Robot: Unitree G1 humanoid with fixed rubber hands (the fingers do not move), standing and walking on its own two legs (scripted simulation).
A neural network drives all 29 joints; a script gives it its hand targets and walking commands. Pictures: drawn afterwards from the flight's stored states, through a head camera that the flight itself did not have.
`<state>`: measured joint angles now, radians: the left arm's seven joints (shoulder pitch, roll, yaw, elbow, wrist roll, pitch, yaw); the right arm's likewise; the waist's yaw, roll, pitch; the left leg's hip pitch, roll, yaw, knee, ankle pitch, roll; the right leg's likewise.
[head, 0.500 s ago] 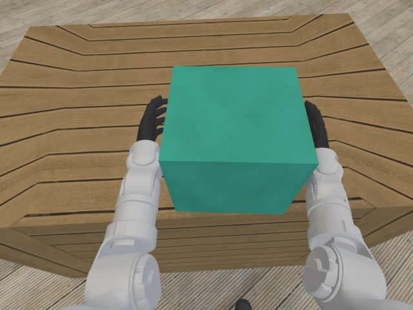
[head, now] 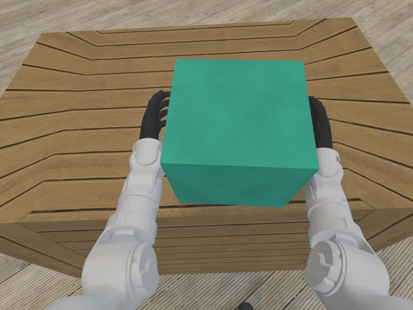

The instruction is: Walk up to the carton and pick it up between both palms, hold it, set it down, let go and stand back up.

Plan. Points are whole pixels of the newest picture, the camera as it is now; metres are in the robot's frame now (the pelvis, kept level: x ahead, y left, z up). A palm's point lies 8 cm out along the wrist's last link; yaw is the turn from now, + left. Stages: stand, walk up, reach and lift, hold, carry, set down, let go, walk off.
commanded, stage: reach and lift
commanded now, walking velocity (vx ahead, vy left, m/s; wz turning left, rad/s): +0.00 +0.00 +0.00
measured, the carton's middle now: (234, 139) +0.42 -0.08 +0.07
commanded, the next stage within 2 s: none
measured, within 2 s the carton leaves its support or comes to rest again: neither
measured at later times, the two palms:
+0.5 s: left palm (150, 133) +0.42 +0.08 +0.11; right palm (324, 142) +0.37 -0.24 +0.09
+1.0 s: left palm (137, 125) +0.40 +0.09 +0.16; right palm (327, 131) +0.36 -0.23 +0.13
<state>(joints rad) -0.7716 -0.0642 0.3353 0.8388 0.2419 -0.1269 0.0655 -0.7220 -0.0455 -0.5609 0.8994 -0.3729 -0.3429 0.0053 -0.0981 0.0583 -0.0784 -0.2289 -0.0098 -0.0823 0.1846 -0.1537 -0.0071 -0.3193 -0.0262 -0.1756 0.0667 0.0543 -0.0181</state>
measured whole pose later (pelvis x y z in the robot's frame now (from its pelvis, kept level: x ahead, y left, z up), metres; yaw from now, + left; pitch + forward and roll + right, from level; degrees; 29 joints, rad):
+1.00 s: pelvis -0.01 -0.01 +0.00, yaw +1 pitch +3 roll -1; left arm -0.69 -0.04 0.24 0.48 0.21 0.25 0.06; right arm -0.65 -0.06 -0.31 0.80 -0.13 -0.15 -0.07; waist -0.12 -0.02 -0.05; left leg -0.10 0.02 -0.10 0.23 -0.18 -0.02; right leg -0.17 0.00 -0.20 0.08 0.03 -0.04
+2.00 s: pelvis -0.03 +0.01 +0.00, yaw -1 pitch -6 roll -1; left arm -0.67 -0.03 0.21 -0.15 0.29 0.91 -0.02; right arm -0.64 -0.09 -0.13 0.28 0.13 0.40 -0.13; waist -0.15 -0.05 0.11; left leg 0.04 0.00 -0.07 0.29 -0.22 0.00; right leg -0.02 -0.01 -0.16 0.07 0.05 -0.02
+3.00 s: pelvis -0.04 -0.01 +0.00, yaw -1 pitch -4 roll -1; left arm -0.83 0.03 0.31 -0.07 0.29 1.02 -0.07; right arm -0.85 -0.11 -0.15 0.36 0.19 0.56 -0.17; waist -0.12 -0.06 0.04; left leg -0.03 0.01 -0.07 0.31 -0.20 -0.02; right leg -0.10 0.00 -0.16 0.13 0.04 -0.04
